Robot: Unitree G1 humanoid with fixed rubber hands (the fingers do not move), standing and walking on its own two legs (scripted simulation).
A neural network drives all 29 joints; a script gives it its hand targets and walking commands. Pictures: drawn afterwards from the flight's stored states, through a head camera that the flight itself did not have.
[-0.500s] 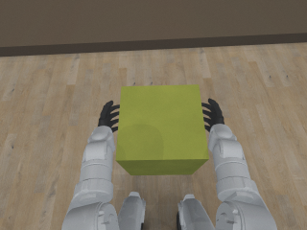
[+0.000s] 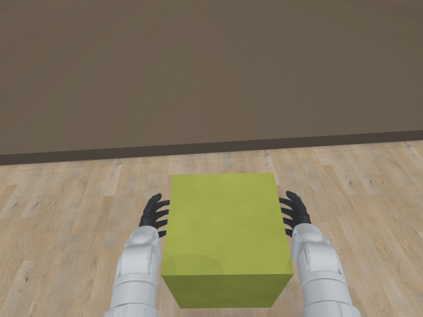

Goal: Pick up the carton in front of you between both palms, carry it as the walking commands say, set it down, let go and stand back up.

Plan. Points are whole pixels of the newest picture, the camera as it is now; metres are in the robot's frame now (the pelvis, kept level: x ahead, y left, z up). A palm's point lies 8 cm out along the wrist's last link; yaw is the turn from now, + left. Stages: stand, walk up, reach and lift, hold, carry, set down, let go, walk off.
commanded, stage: reach and lift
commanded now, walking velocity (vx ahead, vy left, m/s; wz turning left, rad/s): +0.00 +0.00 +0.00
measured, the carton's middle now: (224, 244) +0.31 +0.00 -0.06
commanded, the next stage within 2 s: hold in 1.04 s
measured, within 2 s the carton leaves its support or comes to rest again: neither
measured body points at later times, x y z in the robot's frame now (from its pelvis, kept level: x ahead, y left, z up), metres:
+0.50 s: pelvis -0.01 +0.00 +0.01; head -0.02 +0.00 +0.46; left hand +0.30 +0.15 +0.03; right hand +0.31 -0.15 +0.03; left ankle +0.02 +0.13 -0.73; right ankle +0.01 -0.13 -0.73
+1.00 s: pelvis +0.01 +0.00 +0.02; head -0.02 +0.00 +0.46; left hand +0.30 +0.15 +0.04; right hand +0.31 -0.15 +0.04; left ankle +0.02 +0.13 -0.73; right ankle +0.01 -0.13 -0.73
